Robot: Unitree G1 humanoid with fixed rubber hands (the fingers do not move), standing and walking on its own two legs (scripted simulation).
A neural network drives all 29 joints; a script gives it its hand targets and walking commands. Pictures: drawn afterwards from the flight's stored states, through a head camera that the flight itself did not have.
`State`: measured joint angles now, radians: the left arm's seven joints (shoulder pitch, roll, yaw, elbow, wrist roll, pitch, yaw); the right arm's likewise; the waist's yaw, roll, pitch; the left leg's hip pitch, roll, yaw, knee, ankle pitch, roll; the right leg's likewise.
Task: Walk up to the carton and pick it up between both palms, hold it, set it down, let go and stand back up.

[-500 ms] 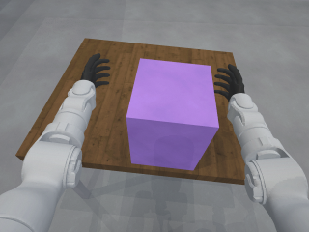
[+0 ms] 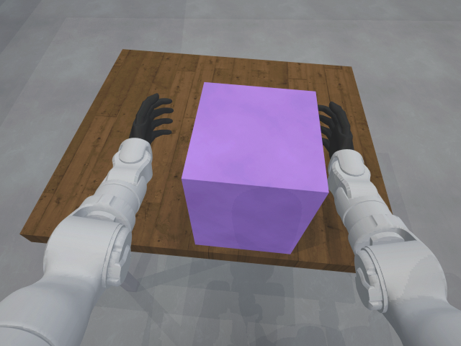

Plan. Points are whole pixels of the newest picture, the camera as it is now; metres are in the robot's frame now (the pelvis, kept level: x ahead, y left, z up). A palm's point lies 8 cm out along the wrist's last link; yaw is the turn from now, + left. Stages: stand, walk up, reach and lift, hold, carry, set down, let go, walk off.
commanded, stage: reach and lift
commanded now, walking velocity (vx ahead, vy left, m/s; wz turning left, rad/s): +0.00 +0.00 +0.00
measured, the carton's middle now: (250, 174) +0.41 -0.02 +0.03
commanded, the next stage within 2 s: none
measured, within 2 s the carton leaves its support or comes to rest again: leaves its support in 1.90 s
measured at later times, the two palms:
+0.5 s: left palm (166, 140) +0.43 +0.14 +0.09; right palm (330, 152) +0.42 -0.16 +0.09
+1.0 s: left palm (154, 149) +0.40 +0.15 +0.10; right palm (326, 167) +0.39 -0.15 +0.09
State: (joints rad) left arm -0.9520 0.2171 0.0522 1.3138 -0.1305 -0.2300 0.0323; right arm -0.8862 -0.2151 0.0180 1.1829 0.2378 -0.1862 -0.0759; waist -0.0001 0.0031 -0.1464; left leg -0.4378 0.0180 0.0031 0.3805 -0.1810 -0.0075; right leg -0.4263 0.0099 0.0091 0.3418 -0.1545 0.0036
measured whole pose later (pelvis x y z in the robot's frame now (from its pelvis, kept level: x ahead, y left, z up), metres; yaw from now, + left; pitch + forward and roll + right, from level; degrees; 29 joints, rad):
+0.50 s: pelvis +0.00 +0.00 +0.00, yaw +0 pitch +11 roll -1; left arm -0.95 0.03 0.39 1.22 0.19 -0.22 0.04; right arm -0.88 -0.06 -0.41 1.14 -0.11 -0.20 -0.10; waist 0.00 0.00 -0.09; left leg -0.38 0.02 0.00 0.38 -0.18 -0.01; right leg -0.36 0.01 0.01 0.33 -0.15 0.01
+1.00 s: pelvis -0.01 +0.00 +0.00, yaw +0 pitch +4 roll -1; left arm -0.85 0.00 0.44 1.03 0.26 -0.05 -0.02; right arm -0.77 0.05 -0.55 1.00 -0.27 -0.15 -0.04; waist 0.00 -0.03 -0.04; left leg -0.26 0.02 0.00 0.38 -0.19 -0.01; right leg -0.24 0.01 0.01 0.31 -0.15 0.01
